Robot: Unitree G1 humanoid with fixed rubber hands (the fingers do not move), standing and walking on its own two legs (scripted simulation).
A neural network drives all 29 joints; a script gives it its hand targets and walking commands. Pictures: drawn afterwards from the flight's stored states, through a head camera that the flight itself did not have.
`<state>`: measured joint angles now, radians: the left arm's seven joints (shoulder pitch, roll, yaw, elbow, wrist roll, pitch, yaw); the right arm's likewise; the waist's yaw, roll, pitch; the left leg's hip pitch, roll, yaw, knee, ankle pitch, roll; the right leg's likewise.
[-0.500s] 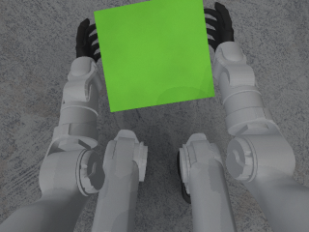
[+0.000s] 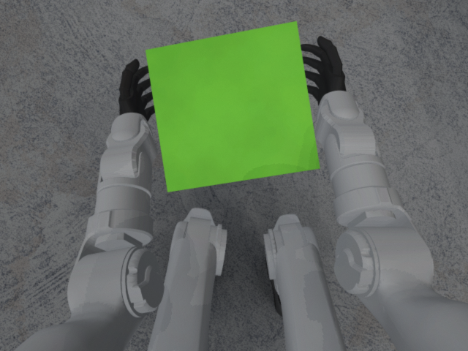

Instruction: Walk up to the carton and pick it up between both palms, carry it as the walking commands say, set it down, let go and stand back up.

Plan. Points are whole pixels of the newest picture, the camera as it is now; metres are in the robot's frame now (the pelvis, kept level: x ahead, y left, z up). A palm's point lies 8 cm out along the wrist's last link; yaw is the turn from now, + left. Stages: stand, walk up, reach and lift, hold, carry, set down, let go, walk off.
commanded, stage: reach and lift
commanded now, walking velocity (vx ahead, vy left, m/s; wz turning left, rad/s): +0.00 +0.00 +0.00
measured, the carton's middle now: (236, 123) +0.48 +0.03 -0.16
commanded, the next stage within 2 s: none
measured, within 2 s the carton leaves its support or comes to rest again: neither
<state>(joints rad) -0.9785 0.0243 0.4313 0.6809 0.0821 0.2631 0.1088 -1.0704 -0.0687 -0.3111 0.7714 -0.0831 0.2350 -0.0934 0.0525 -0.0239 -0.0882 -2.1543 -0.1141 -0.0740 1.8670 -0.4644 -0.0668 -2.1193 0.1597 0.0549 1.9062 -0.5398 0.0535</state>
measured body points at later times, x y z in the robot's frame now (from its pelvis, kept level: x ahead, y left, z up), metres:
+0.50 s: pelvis +0.01 +0.00 +0.05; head +0.27 +0.00 +0.42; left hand +0.47 +0.18 -0.03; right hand +0.52 -0.12 -0.02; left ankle +0.13 +0.13 -0.42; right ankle +0.11 -0.12 -0.42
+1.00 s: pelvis +0.02 +0.00 +0.11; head +0.23 +0.00 +0.51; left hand +0.45 +0.18 +0.05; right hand +0.49 -0.12 +0.06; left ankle +0.13 +0.13 -0.42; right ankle +0.11 -0.12 -0.42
